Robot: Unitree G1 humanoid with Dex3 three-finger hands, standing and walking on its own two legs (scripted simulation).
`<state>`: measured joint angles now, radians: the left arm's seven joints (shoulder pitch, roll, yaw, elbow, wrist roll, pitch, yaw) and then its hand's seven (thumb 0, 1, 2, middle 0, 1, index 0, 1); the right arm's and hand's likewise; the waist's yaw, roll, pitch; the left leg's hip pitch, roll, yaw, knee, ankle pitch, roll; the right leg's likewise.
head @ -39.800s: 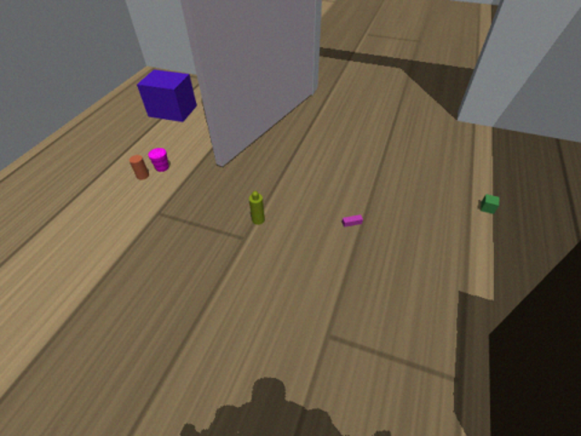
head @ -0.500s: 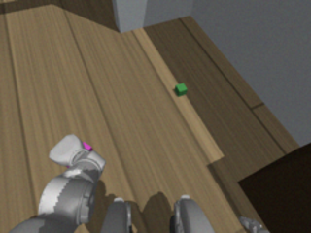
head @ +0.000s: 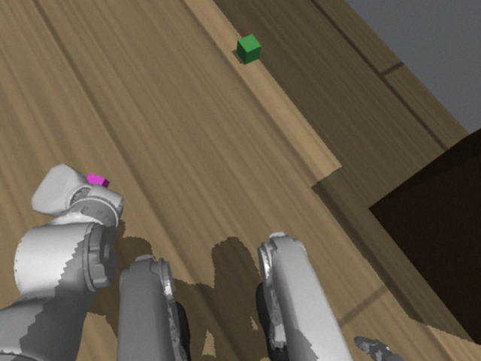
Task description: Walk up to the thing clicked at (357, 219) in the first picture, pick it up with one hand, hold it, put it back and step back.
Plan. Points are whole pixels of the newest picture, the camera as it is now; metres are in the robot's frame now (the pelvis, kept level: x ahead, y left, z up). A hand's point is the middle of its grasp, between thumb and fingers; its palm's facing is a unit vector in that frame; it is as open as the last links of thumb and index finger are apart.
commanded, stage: crouch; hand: left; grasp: from above
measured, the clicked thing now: (89, 197) +0.45 +0.25 -0.18
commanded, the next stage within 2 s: lower in 0.80 s
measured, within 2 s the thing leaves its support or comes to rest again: neither
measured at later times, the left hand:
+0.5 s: hand (108, 207) +0.44 +0.23 -0.23, palm faces -0.23 -0.36 -0.90, open 6.8 cm
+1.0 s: hand (112, 207) +0.45 +0.24 -0.28, palm faces -0.21 -0.37 -0.90, open 6.6 cm
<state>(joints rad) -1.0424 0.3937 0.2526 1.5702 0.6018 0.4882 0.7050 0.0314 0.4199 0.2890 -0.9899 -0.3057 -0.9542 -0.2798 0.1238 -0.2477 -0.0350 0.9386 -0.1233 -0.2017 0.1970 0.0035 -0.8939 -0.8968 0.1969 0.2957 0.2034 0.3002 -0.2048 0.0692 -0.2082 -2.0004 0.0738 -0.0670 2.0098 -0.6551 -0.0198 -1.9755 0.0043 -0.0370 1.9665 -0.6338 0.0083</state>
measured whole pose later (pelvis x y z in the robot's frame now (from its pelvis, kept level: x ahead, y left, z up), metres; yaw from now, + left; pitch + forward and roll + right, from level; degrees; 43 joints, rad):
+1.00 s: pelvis +0.00 +0.00 -0.12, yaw -2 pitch +34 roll -6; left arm -1.19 0.57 0.39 1.73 0.74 0.37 0.73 0.03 0.47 0.08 -1.09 -0.17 -1.06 -0.13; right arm 0.13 -0.32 0.00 0.96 -0.22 -0.26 0.36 0.00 -0.92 -0.90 0.19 0.30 0.20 0.30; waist -0.27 0.05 0.00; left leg -2.30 0.05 -0.13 2.40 -0.69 -0.02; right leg -2.26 0.01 -0.06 2.33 -0.66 0.02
